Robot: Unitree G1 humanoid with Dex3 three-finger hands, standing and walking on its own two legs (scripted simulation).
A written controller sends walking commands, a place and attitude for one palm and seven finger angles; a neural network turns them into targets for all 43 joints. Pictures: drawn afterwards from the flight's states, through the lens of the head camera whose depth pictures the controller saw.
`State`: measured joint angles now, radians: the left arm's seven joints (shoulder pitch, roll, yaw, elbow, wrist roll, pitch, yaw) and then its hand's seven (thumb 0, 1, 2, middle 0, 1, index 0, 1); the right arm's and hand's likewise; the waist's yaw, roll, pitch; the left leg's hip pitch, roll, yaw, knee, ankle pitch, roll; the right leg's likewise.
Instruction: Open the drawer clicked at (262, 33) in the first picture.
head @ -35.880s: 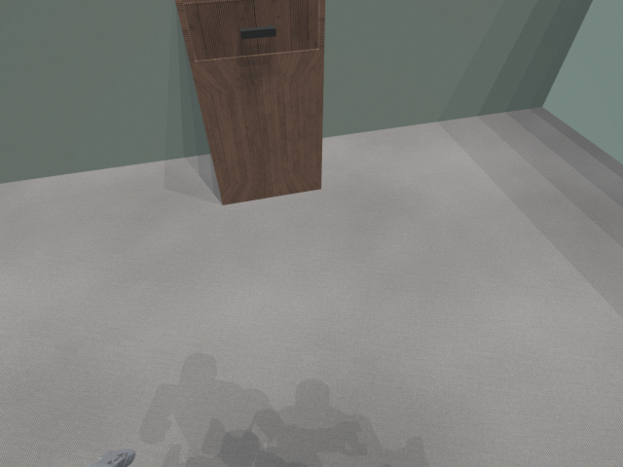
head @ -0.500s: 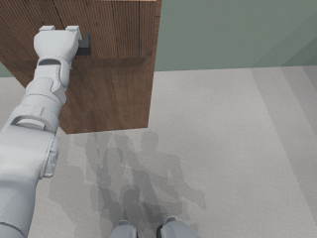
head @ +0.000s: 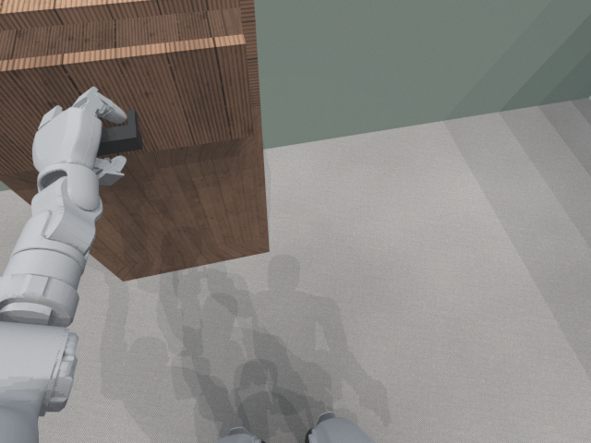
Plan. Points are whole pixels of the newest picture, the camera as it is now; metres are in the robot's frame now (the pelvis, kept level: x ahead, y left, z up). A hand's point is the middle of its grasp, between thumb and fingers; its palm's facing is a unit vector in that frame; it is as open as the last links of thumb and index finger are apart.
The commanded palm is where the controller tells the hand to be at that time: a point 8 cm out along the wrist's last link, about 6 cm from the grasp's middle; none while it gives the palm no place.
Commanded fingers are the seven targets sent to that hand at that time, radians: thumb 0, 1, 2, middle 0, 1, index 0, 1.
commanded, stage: relax the arm and regain balance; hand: left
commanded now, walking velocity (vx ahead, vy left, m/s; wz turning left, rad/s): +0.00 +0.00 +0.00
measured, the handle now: (94, 132) +0.55 +0.22 +0.05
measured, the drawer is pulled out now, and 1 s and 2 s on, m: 0.07 0.29 0.30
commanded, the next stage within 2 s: stand and wait in 1.02 s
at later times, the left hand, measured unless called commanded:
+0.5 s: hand (91, 258) +0.35 +0.19 +0.07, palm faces -0.06 -0.76 -0.65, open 13.9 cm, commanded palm none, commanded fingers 0.00 -0.50 0.30 -0.15 -0.30 -0.15 -0.30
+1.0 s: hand (92, 313) +0.29 +0.18 +0.08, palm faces +0.08 -0.77 -0.63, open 12.9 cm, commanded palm none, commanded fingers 0.00 -0.50 0.30 -0.15 -0.30 -0.15 -0.30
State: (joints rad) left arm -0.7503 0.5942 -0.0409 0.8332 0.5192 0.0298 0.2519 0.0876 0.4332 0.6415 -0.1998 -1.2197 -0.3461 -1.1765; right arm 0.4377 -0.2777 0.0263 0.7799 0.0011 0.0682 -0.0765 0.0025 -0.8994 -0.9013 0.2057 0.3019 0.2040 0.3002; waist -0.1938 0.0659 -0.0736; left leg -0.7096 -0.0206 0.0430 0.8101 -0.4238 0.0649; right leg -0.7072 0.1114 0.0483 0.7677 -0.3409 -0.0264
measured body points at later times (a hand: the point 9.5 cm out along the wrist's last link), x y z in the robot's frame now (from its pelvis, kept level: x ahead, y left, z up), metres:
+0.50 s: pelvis +0.06 -0.01 +0.01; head +0.05 -0.06 +0.46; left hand +0.35 +0.23 +0.11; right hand +0.19 -0.29 -0.13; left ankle +0.06 +0.13 -0.70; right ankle -0.03 -0.09 -0.69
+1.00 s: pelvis +0.06 -0.07 +0.02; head +0.04 -0.13 +0.47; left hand +0.28 +0.22 +0.11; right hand +0.19 -0.35 -0.13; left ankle +0.06 +0.06 -0.69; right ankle -0.03 -0.10 -0.70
